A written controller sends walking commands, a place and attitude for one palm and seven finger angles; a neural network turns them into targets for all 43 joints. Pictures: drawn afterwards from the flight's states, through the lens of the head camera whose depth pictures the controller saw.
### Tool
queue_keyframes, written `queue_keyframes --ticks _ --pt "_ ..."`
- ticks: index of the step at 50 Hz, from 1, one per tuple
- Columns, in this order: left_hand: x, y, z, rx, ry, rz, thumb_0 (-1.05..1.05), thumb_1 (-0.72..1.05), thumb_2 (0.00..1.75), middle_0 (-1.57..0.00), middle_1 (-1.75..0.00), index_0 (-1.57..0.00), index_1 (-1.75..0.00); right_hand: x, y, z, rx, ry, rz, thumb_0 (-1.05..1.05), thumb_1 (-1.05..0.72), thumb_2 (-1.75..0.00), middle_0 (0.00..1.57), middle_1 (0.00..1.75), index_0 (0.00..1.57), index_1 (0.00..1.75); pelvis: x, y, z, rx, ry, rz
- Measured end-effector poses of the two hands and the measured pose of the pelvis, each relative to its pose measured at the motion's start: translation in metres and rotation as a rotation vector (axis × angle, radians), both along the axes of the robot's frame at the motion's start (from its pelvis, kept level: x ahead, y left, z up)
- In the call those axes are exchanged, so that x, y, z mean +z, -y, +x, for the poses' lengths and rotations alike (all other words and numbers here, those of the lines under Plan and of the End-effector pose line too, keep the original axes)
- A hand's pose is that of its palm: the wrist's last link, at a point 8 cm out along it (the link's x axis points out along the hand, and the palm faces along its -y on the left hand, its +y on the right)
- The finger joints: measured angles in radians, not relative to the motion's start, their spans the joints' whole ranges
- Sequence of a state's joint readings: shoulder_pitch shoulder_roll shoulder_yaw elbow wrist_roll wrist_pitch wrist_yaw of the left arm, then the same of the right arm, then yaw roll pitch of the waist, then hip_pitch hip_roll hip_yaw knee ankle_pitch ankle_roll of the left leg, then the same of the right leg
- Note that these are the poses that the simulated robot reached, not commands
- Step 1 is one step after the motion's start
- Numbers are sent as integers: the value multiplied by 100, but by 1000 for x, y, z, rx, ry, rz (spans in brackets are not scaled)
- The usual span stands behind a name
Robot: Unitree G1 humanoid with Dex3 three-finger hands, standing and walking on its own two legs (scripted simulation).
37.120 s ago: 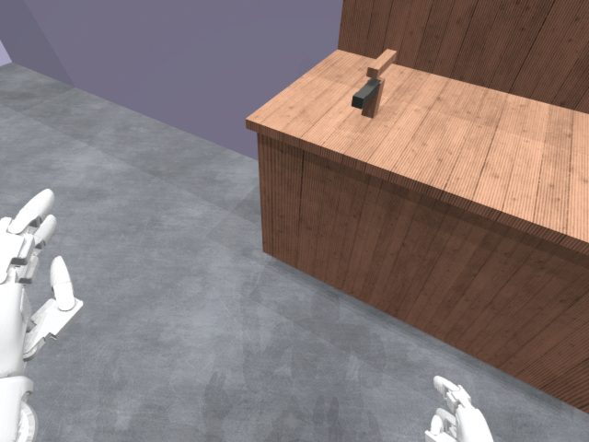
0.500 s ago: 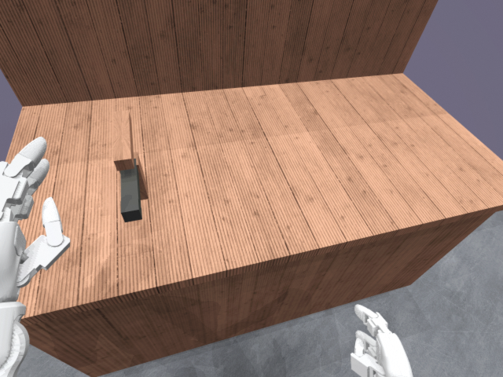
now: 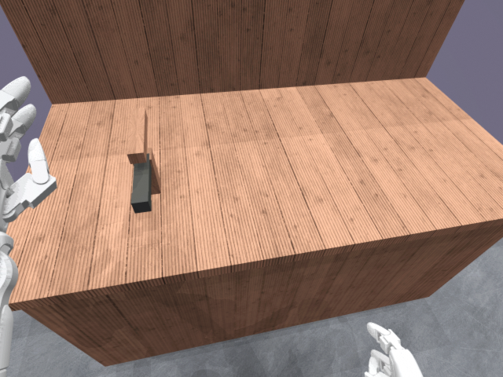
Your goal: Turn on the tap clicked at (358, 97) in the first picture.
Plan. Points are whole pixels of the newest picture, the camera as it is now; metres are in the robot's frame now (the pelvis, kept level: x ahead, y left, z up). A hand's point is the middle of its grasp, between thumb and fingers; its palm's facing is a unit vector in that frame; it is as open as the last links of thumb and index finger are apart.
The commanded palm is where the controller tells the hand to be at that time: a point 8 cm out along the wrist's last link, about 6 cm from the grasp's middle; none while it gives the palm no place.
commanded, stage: turn the palm inward beside the body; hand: left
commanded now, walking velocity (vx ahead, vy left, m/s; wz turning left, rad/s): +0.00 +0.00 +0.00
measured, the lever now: (141, 202) +0.37 +0.24 +0.05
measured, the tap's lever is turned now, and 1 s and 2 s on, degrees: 0 0 0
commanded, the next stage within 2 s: none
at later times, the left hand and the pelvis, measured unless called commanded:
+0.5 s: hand (114, 255) +0.21 +0.20 +0.15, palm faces +0.42 -0.84 -0.34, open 7.4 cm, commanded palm +0.16 +0.25 +0.16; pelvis +0.00 -0.07 -0.02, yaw +3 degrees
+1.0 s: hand (114, 272) +0.20 +0.20 +0.13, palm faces +0.45 -0.86 -0.24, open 7.4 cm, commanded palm +0.15 +0.24 +0.14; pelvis +0.02 -0.06 -0.02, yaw +3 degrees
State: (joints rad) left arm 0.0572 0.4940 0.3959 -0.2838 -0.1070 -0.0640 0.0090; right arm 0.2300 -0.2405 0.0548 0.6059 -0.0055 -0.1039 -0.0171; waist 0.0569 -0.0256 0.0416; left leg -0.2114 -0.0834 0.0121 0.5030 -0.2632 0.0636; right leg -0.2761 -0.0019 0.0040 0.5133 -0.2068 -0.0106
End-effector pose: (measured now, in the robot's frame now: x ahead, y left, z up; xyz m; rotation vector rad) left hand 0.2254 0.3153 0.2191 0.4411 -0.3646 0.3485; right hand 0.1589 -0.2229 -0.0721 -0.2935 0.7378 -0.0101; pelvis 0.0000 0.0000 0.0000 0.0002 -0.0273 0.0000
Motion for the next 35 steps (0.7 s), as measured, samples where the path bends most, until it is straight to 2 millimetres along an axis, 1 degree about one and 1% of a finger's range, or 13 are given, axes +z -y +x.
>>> queue_keyframes --ticks 1,2,4,7,9,11,13,16,19,23,27,31,35 --pt "-1 -1 0 13 -22 -44 1 89 90 -21 -30 -21 -30 -1 2 2 -4 4 18 2 -91 -90 20 30 21 30 0 1 0 -6 -1 4" --pt "-5 2 -1 20 -58 -69 1 89 90 -21 -30 -21 -30 -2 4 5 -7 13 35 2 -91 -90 20 30 21 30 0 2 1 -10 -3 7" --pt "-20 18 -6 4 -152 -73 1 90 90 -20 -30 -20 -30 -2 8 10 -11 42 61 2 -91 -90 20 30 21 30 -2 4 0 -13 -10 9" --pt "-46 46 -24 -51 -249 -68 1 90 90 -20 -30 -20 -30 0 15 19 -16 84 76 2 -91 -90 20 30 21 30 -5 12 -2 -18 -22 15" --pt "-57 56 -38 -58 -240 -84 1 90 90 -20 -30 -20 -30 1 21 24 -13 104 67 2 -91 -90 20 30 21 30 -9 21 -4 -13 -31 17" --pt "-59 58 -51 -15 -190 -86 2 89 90 -21 -30 -21 -30 1 26 29 -2 114 56 2 -91 -90 20 30 21 30 -12 30 -6 -4 -36 16" --pt "-56 54 -61 60 -123 -82 2 89 90 -21 -30 -21 -30 -2 31 33 18 118 47 2 -91 -90 20 30 21 30 -15 39 -8 13 -38 11" --pt "-51 49 -69 157 -68 -86 2 89 90 -21 -30 -21 -30 -9 38 38 45 116 44 2 -91 -90 20 30 21 30 -19 50 -9 38 -40 7" --pt "-52 55 -67 178 -97 -105 1 89 90 -21 -30 -21 -30 -15 44 43 51 118 50 2 -91 -90 20 30 21 30 -20 59 -8 54 -38 3" --pt "-58 72 -57 131 -184 -112 1 89 90 -20 -30 -20 -30 -19 53 46 17 129 74 2 -91 -90 20 30 21 30 -20 69 -3 53 -40 3" --pt "-59 84 -50 100 -204 -113 2 89 90 -21 -30 -21 -30 -22 64 48 -25 127 90 2 -91 -90 20 30 21 30 -20 76 4 47 -52 6" --pt "-58 84 -52 121 -189 -122 1 89 90 -21 -30 -21 -30 -27 75 47 -49 105 84 2 -91 -90 20 30 21 30 -21 79 12 45 -70 9" --pt "-62 78 -58 151 -198 -145 1 89 90 -21 -30 -21 -30 -31 83 46 -61 91 68 2 -91 -90 20 30 21 30 -22 76 18 49 -83 10"
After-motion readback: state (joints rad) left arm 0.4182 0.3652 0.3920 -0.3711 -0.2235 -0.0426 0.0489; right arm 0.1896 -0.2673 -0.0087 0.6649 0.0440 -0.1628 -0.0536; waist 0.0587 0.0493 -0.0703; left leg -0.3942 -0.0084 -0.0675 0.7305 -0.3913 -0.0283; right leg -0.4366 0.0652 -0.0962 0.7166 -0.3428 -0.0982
